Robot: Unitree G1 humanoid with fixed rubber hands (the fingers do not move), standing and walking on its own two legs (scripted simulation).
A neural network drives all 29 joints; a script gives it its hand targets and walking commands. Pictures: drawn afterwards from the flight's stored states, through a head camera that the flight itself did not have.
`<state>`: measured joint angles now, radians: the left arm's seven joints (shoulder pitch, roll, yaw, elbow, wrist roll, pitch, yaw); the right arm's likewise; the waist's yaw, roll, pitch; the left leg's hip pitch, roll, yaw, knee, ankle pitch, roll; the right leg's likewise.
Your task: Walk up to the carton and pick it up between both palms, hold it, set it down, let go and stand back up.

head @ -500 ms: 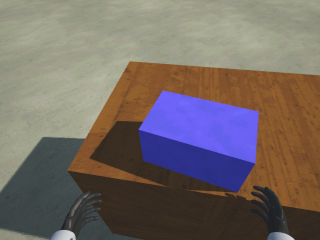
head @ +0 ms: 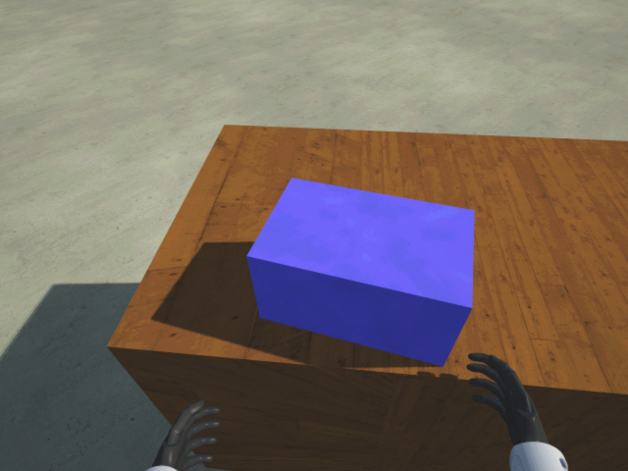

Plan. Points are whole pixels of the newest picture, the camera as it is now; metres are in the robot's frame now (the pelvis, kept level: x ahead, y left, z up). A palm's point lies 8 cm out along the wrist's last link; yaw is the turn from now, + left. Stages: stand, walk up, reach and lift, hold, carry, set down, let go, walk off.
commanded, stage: set down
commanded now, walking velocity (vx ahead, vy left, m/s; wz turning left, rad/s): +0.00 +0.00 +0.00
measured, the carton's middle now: (362, 266) +0.41 -0.06 +0.01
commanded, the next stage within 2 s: let go in 0.56 s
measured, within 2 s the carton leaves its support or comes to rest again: neither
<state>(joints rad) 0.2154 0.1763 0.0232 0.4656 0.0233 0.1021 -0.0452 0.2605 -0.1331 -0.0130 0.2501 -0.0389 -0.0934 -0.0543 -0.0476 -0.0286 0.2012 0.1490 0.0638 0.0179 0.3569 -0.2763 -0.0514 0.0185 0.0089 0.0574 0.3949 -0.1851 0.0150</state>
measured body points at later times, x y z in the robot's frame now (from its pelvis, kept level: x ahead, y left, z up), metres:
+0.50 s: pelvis -0.02 -0.01 +0.00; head -0.04 -0.01 +0.44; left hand +0.15 +0.18 -0.09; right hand +0.19 -0.23 -0.01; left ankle -0.03 +0.15 -0.74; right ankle +0.04 -0.13 -0.74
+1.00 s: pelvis -0.07 -0.05 -0.01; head -0.12 -0.07 +0.44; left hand +0.06 +0.18 -0.08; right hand +0.20 -0.24 -0.01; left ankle -0.03 +0.15 -0.74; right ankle +0.03 -0.12 -0.74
